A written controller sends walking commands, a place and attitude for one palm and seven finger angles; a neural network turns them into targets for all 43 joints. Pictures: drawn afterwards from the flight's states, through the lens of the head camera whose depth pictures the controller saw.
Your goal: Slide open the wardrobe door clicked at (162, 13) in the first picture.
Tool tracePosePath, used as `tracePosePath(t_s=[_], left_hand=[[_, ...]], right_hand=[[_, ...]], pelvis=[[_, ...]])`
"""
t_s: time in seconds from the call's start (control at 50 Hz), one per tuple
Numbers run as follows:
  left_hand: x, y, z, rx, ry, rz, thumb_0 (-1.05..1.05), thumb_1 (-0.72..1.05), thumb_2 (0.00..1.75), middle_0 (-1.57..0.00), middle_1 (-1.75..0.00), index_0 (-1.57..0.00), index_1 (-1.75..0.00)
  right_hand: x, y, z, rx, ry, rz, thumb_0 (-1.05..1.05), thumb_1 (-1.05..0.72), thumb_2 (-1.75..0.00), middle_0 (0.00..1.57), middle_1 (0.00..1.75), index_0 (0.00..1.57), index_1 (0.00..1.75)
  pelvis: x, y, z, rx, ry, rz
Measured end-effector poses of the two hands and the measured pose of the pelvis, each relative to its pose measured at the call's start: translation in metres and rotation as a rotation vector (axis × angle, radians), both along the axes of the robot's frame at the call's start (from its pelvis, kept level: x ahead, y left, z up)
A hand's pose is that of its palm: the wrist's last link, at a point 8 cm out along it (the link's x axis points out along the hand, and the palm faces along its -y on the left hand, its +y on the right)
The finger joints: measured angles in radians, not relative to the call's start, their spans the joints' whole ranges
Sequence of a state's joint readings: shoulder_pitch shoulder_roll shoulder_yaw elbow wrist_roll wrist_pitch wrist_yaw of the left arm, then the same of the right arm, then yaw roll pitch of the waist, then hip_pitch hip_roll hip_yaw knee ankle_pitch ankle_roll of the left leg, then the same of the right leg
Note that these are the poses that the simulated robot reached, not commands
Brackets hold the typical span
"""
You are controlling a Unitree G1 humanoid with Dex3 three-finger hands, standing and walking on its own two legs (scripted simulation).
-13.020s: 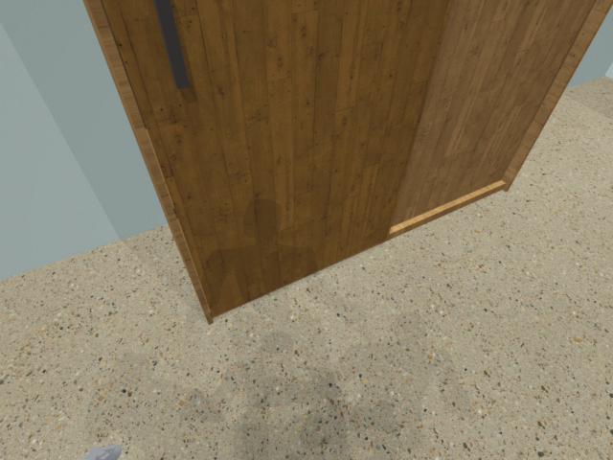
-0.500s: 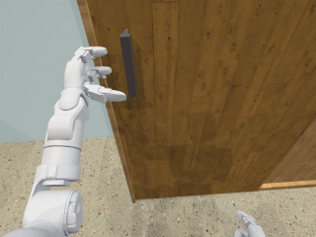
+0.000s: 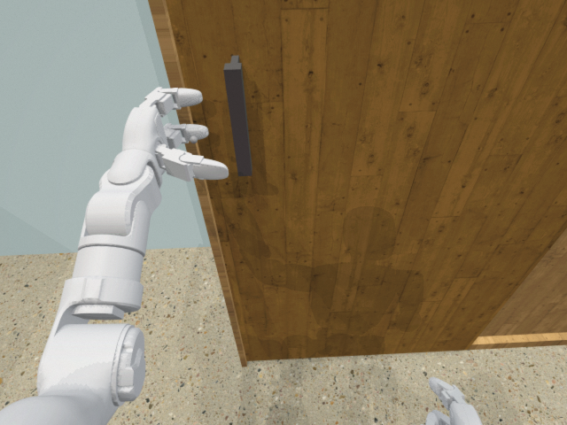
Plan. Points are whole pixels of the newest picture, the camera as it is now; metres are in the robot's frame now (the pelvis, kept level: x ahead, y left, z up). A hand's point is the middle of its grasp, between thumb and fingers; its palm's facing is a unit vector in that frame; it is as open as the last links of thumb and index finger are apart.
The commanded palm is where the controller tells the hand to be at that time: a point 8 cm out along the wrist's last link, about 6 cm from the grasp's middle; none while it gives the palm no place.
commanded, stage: move the hooked fingers beside the handle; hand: left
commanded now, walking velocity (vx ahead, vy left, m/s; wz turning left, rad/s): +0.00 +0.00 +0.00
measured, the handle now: (240, 118) +0.49 +0.10 +0.22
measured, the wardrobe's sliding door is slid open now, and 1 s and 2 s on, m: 0.00 0.00 0.00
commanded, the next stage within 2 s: feel for the door with the fingertips in 0.56 s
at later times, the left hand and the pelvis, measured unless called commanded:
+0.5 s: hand (201, 154) +0.41 +0.15 +0.21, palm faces +0.11 -0.99 +0.03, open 14.0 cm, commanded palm +0.38 +0.21 +0.22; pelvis +0.01 +0.00 +0.00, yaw -1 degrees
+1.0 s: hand (212, 142) +0.42 +0.13 +0.22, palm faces +0.11 -0.99 +0.03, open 14.0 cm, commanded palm +0.39 +0.18 +0.22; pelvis +0.01 +0.00 +0.00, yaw -1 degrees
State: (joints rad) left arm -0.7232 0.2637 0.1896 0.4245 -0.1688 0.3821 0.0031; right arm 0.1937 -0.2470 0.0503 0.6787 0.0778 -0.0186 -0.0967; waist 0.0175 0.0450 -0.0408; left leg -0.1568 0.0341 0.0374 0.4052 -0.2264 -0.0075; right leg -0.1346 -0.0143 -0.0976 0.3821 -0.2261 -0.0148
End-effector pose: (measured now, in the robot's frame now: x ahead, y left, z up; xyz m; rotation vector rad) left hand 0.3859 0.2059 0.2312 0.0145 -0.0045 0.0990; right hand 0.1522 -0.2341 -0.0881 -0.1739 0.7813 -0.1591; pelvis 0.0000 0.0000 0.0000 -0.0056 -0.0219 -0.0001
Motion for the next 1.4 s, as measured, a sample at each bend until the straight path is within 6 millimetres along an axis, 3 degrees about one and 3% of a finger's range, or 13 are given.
tracePosePath(t_s=[0.14, 0.24, 0.32, 0.5, 0.68, 0.8, 0.88, 1.0, 1.12, 1.28, 1.4], left_hand=[[0.004, -0.006, -0.022, -0.051, 0.016, 0.013, -0.01, -0.5, 0.3, -0.3, -1.2, -0.3, -1.2], [0.001, 0.004, -0.005, -0.009, -0.095, 0.057, -0.02, -0.5, 0.3, -0.3, -1.2, -0.3, -1.2], [0.002, 0.004, 0.003, 0.015, -0.071, 0.028, -0.02, -0.5, 0.3, -0.3, -1.2, -0.3, -1.2], [0.0, -0.006, -0.026, -0.049, 0.025, 0.012, -0.01, -0.5, 0.3, -0.3, -1.2, -0.31, -1.2], [-0.003, 0.007, 0.007, 0.012, -0.087, 0.039, -0.02, -0.5, 0.3, -0.3, -1.2, -0.3, -1.2], [0.001, -0.005, -0.013, -0.028, 0.045, -0.019, -0.01, -0.51, 0.3, -0.3, -1.2, -0.3, -1.2], [0.001, -0.015, -0.023, -0.05, 0.029, -0.007, -0.01, -0.5, 0.3, -0.3, -1.2, -0.3, -1.2], [0.007, -0.024, -0.011, -0.037, -0.051, 0.015, -0.02, -0.5, 0.3, -0.3, -1.2, -0.3, -1.2], [0.015, -0.029, -0.006, -0.024, -0.009, -0.006, -0.02, -0.5, 0.3, -0.3, -1.2, -0.3, -1.2], [0.014, -0.016, -0.016, -0.044, 0.005, 0.04, -0.01, -0.5, 0.3, -0.3, -1.2, -0.31, -1.2], [0.015, -0.015, -0.01, -0.012, -0.031, 0.029, -0.02, -0.5, 0.3, -0.3, -1.2, -0.3, -1.2]], right_hand=[[-0.002, 0.002, 0.0, 0.014, -0.007, -0.012, 0.01, -0.91, -0.9, 0.21, 0.3, 0.21, 0.3], [-0.005, 0.003, -0.001, 0.017, 0.003, -0.017, 0.01, -0.91, -0.9, 0.21, 0.3, 0.21, 0.3], [-0.005, 0.004, -0.004, 0.017, 0.025, -0.012, 0.01, -0.91, -0.9, 0.21, 0.3, 0.21, 0.3], [0.004, 0.006, -0.001, 0.018, 0.002, -0.008, 0.01, -0.91, -0.9, 0.21, 0.3, 0.21, 0.3], [0.011, 0.006, 0.003, 0.01, -0.013, 0.01, 0.01, -0.91, -0.9, 0.21, 0.3, 0.21, 0.3], [0.011, 0.006, 0.0, 0.011, -0.004, 0.011, 0.01, -0.91, -0.9, 0.21, 0.3, 0.21, 0.3], [0.009, 0.006, 0.0, 0.012, -0.009, 0.008, 0.01, -0.91, -0.9, 0.21, 0.3, 0.21, 0.3], [0.001, 0.006, 0.0, 0.01, 0.009, 0.0, 0.01, -0.91, -0.9, 0.21, 0.3, 0.21, 0.3], [-0.007, 0.005, -0.007, 0.017, 0.042, -0.017, 0.01, -0.91, -0.9, 0.21, 0.3, 0.21, 0.3], [-0.013, 0.0, -0.007, 0.008, 0.055, -0.03, 0.01, -0.91, -0.9, 0.21, 0.3, 0.21, 0.3], [-0.013, -0.003, -0.006, -0.009, 0.058, -0.025, 0.01, -0.91, -0.9, 0.21, 0.3, 0.21, 0.3]], pelvis=[[0.002, 0.001, 0.0, 0.004, 0.012, -0.017], [0.006, 0.001, 0.0, 0.004, 0.005, -0.023], [0.007, 0.002, 0.0, 0.001, 0.002, -0.012], [0.008, 0.003, 0.0, 0.004, 0.007, -0.018], [0.008, 0.001, 0.0, 0.001, -0.002, -0.007], [0.006, 0.003, 0.0, 0.001, 0.005, -0.001], [0.005, 0.003, 0.0, 0.002, 0.008, -0.007], [0.005, 0.001, 0.0, 0.002, 0.008, -0.015], [0.007, 0.002, 0.0, 0.001, 0.009, -0.015], [0.008, 0.0, 0.0, 0.003, 0.011, -0.02], [0.006, 0.001, 0.0, -0.001, 0.012, -0.009]])
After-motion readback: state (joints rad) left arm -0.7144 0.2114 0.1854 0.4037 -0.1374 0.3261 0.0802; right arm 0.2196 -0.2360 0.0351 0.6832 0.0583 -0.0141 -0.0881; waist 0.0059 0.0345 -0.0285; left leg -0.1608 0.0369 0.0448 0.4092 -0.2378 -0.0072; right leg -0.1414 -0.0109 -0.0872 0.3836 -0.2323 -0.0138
